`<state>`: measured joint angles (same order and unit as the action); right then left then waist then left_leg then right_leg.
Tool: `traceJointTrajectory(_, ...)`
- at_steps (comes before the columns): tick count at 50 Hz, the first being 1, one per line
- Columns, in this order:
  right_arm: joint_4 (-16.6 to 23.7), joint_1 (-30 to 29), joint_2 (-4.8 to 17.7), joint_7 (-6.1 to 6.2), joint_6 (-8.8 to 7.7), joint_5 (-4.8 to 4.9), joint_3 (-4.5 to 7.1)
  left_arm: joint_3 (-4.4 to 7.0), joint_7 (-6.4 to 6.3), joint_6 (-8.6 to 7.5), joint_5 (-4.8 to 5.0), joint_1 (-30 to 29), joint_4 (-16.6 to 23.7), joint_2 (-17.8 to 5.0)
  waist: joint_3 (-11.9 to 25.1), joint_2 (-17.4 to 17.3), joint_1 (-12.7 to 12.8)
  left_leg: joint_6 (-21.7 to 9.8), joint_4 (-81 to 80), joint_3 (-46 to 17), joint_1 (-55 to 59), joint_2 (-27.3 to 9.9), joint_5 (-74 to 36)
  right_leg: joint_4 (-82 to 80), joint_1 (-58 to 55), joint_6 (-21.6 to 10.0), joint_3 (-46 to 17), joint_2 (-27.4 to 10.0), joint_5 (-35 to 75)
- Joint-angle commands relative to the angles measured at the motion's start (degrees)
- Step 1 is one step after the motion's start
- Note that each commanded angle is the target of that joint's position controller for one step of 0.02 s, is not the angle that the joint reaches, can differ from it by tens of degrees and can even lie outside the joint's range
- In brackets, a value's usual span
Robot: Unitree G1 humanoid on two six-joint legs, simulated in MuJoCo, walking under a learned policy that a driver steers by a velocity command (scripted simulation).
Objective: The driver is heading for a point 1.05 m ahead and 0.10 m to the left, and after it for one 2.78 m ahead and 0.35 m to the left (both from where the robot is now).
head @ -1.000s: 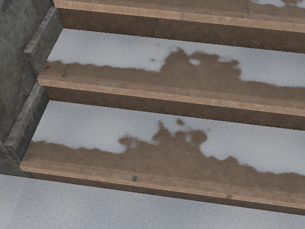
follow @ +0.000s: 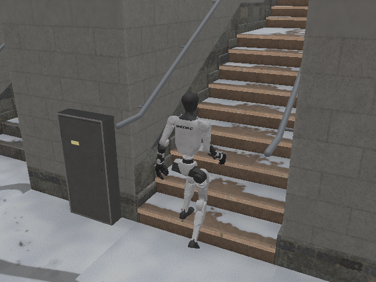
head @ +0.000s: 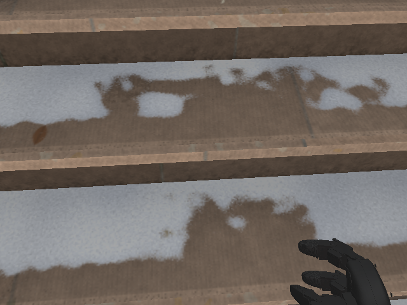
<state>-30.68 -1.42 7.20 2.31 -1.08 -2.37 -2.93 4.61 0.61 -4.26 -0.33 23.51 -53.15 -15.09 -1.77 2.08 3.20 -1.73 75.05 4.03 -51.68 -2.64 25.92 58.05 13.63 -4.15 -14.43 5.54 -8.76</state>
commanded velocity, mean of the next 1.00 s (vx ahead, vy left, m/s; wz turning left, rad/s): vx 0.50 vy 0.00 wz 0.10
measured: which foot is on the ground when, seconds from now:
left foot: down 0.00-0.58, up 0.60-1.00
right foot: up 0.00-0.50, down 0.52-1.00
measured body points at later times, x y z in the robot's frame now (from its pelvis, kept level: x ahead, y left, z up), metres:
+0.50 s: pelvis +0.29 +0.00 +0.13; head +0.32 +0.01 +0.58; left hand +0.58 +0.10 +0.07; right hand +0.13 -0.11 +0.00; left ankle +0.11 +0.11 -0.60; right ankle +0.47 -0.12 -0.40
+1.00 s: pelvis +0.59 +0.00 +0.30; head +0.59 +0.01 +0.75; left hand +0.47 +0.14 +0.14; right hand +0.86 -0.12 +0.22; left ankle +0.73 +0.14 -0.19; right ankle +0.47 -0.12 -0.44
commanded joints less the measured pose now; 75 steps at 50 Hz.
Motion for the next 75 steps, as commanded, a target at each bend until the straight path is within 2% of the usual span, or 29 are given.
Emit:
traceJointTrajectory(1,-6.7,10.78,10.11,0.28,0.54,1.41,5.95,-0.32,1.46,-0.54,-4.18,-1.44,8.78,2.33,8.55,-11.54,-2.35,-10.75,-52.36,-51.97,29.13,-15.21,33.83,43.66,29.36,-0.8,5.47,-1.29,0.98)
traceJointTrajectory(3,-14.4,13.61,2.54,-0.17,-1.49,0.02,4.46,-2.25,0.44,0.92,-3.46,-5.16,11.05,6.71,-1.25,-3.84,-0.11,-7.78,-47.91,-34.89,19.65,-11.98,21.4,47.12,35.78,-2.14,5.65,-2.28,0.11)
traceJointTrajectory(4,-16.0,13.96,-1.35,-2.71,-4.07,0.07,2.12,-4.55,4.08,1.22,-0.39,-9.13,11.69,4.89,-0.58,-10.88,-2.88,-9.78,-48.7,-30.3,23.11,-9.14,9.62,50.52,45.65,-7.9,-3.17,-2.31,9.14)
traceJointTrajectory(9,-23.21,13.96,3.82,-5.94,-3.85,-3.74,2.9,-4.64,4.3,1.68,0.31,-13.05,12.81,-0.17,5.59,-2.69,0.39,-10.2,-58.62,-16.41,26.47,-8.55,-0.16,47.54,55.53,-11.43,3.1,-3.19,13.11)
traceJointTrajectory(17,-35.06,39.12,-0.28,-5.77,-4.09,-7.91,-1.19,-8.87,2.98,1.81,-0.07,-31.19,15.96,6.36,0.53,-5.1,-6.92,-11.15,-63.34,-10.96,53.25,-11.55,-9.18,61.15,86.86,-13.58,10.27,-8.04,-2.39)
traceJointTrajectory(21,-35.56,41.68,0.8,-8.63,-3.4,-5.75,-2.18,-10.43,4.9,6.16,-1.46,-49.66,23.79,7.98,0.93,-6.76,-9.22,-12.27,-77.97,-5.07,30.79,-12.86,-16.29,37.37,56.87,-9.92,20.68,-12.75,1.97)
traceJointTrajectory(22,-32.54,35.3,2.32,-9.21,-4.11,-2.66,-1.83,-10.08,5.58,7.1,-2.69,-44.16,21.19,8.06,1.06,-7.0,-5.1,-12.37,-77.93,-1.27,30.28,-11.96,-23.04,32.5,48.46,-8.92,23.87,-11.01,-0.81)
traceJointTrajectory(23,-32.25,36.9,8.58,-2.15,-5.09,5.54,2.66,-9.22,2.19,4.95,-0.38,-33.59,19.11,9.39,-4.01,-0.67,-5.19,-9.11,-78.08,-1.22,36.26,-11.4,-42.94,25.78,40.35,-4.75,29.17,-9.26,-14.92)
traceJointTrajectory(24,-33.88,38.39,9.24,-8.4,-6.4,-1.33,-0.77,-10.09,5.6,6.56,-1.53,-43.23,21.98,7.25,6.56,-16.37,-2.08,-13.85,-69.75,0.0,37.26,-13.07,-75.95,25.41,34.83,-6.15,27.43,-4.59,-9.97)
traceJointTrajectory(27,-33.24,33.84,16.1,-10.29,-7.28,-0.59,4.05,-6.29,4.97,5.57,-2.3,-24.65,17.59,-0.36,16.12,-15.21,4.7,-9.56,-50.27,-1.14,47.04,-13.07,-104.43,4.5,10.48,-6.89,21.65,-0.95,-4.23)
traceJointTrajectory(28,-34.19,43.78,9.63,-10.5,-7.74,-4.69,2.84,-6.52,4.7,4.77,-0.83,-14.55,12.99,-0.94,30.96,-3.59,2.93,-7.56,-33.48,-7.15,26.42,-8.67,-85.24,0.72,-17.68,-15.39,2.07,-10.74,4.61)
traceJointTrajectory(30,-34.77,35.28,5.55,-12.01,-4.96,0.1,4.61,-2.28,3.18,5.03,-3.65,9.11,3.3,-7.74,24.04,5.82,10.53,-4.89,10.45,-18.48,8.79,3.72,-27.03,-30.99,-13.88,-18.64,-35.74,-24.44,-14.85)
traceJointTrajectory(32,-33.5,31.14,1.98,-9.79,-6.26,0.13,5.17,-2.76,2.5,1.17,-2.08,-1.28,0.39,-5.1,11.1,3.82,2.37,-4.42,34.65,-20.91,0.68,2.54,-29.73,-31.5,4.77,-14.15,-22.73,-23.49,-18.82)
traceJointTrajectory(35,-28.3,20.07,-1.34,-7.74,-4.13,0.5,3.58,-7.02,3.05,1.82,-3.07,-13.52,-1.31,9.78,11.09,-5.8,-3.97,-10.92,44.0,-19.22,-7.65,1.81,-27.95,-32.63,9.81,-11.89,-6.77,-23.77,-2.35)
traceJointTrajectory(37,-27.84,20.31,-1.09,-8.02,-2.62,0.44,3.17,-7.02,2.65,0.71,-3.86,-13.18,-2.96,10.95,9.25,-3.83,-7.14,-12.92,40.95,-17.25,-11.93,0.74,-27.16,-34.05,10.09,-8.59,7.27,-20.12,4.27)
traceJointTrajectory(41,-24.16,10.64,0.46,-8.91,-2.58,1.58,2.12,-6.19,1.32,-0.65,-5.89,-8.32,-5.57,7.92,5.6,3.15,-6.06,-12.83,51.81,-7.91,-18.29,0.43,-14.76,-43.34,9.2,-8.44,19.17,-17.77,2.66)
traceJointTrajectory(46,-12.56,-6.92,2.91,-6.47,-1.73,2.29,-0.7,-7.74,2.75,-0.73,-10.0,5.28,-13.26,5.77,4.18,-4.06,-2.98,-17.98,35.9,-8.78,-37.7,-2.52,-17.01,-48.36,-11.78,-6.19,21.58,-20.94,-1.07)
traceJointTrajectory(49,-8.33,-17.81,2.13,-7.05,2.61,1.75,-1.07,-7.38,4.01,-0.4,-6.83,2.44,-9.46,4.03,3.32,1.83,-1.7,-11.8,16.31,2.17,-9.71,-3.38,-9.82,-61.57,6.94,-8.14,28.43,-20.51,4.13)
traceJointTrajectory(51,-7.94,-14.85,2.82,-8.5,3.45,1.55,-0.06,-6.13,4.4,-3.16,-4.41,3.9,-9.32,-2.38,3.85,4.08,-6.38,-9.04,9.18,8.04,0.65,2.97,-4.4,-53.69,1.63,-9.88,31.62,-22.64,57.0)
traceJointTrajectory(53,-11.59,-0.38,4.62,-8.62,2.66,2.34,1.17,-3.98,4.64,-4.09,-3.22,4.26,-9.02,-9.59,7.32,8.05,-11.37,-8.33,-10.76,8.69,9.08,9.8,-9.92,-41.43,-14.77,-10.15,31.75,-24.94,85.88)
traceJointTrajectory(54,-13.78,6.09,8.57,-7.44,2.14,2.5,3.3,-4.06,5.16,-3.94,-4.8,6.51,-9.96,-8.05,13.08,8.37,-10.91,-10.43,-10.15,4.7,22.72,11.65,-15.26,-30.9,-10.39,-8.62,31.89,-24.12,87.09)
traceJointTrajectory(55,-16.41,14.26,10.39,-6.27,1.39,2.88,3.64,-4.77,5.33,-3.95,-7.43,11.1,-9.6,-2.29,23.08,1.9,-9.82,-16.2,-11.71,-11.91,45.72,7.09,-27.26,-15.11,7.62,-5.18,27.31,-19.76,65.73)
traceJointTrajectory(57,-24.14,34.3,16.68,-5.17,1.4,-0.98,6.55,-3.22,6.93,-1.59,-3.91,0.14,-5.9,-1.48,20.77,-8.64,-15.65,-17.29,-46.89,-48.2,52.46,-2.99,3.15,23.08,30.92,0.03,10.59,-5.97,6.95)
traceJointTrajectory(58,-25.31,31.37,17.78,-4.17,-0.61,0.29,7.61,-3.21,6.56,-1.2,-2.65,-1.58,-5.99,1.56,15.27,-9.43,-13.03,-13.34,-48.96,-48.67,45.37,-4.01,8.92,37.07,37.53,-0.51,2.43,-5.4,11.51)
traceJointTrajectory(62,-27.76,13.52,2.34,-5.3,-2.3,0.16,2.43,-5.33,3.17,-0.85,-3.1,-11.12,-0.07,6.59,9.96,-1.44,-0.15,-13.89,-48.02,-35.57,26.11,-1.69,-4.57,60.95,50.76,-7.27,-0.48,-4.05,13.2)
traceJointTrajectory(65,-27.66,9.83,2.86,-6.43,-3.6,-0.59,2.03,-5.25,2.58,1.93,-2.32,-10.3,0.66,3.46,9.65,-0.52,3.89,-12.63,-49.71,-21.42,19.42,0.96,-16.71,55.98,53.2,-5.86,7.85,-8.73,9.76)
traceJointTrajectory(67,-29.28,19.11,3.02,-6.19,-4.87,-2.52,1.96,-6.07,2.07,1.36,-1.23,-11.07,-0.08,4.38,9.44,-7.07,0.85,-11.35,-50.82,-18.78,22.16,1.63,-19.34,67.93,56.98,-4.0,11.77,-7.84,3.66)
traceJointTrajectory(71,-35.67,33.51,3.0,-5.78,-4.64,-5.97,0.77,-7.45,1.49,1.89,-2.0,-26.07,7.9,4.23,5.32,-2.28,-3.37,-11.03,-51.64,-21.86,37.65,-4.91,-17.81,63.22,74.4,-8.09,8.82,-10.27,0.5)
traceJointTrajectory(75,-31.55,31.23,5.62,-8.34,-5.13,-1.68,0.43,-7.62,1.39,6.12,-2.91,-44.21,16.23,3.38,1.22,-5.22,-6.48,-14.52,-69.8,-18.49,26.04,-10.52,-17.33,31.76,53.89,-3.4,18.96,-13.19,-5.69)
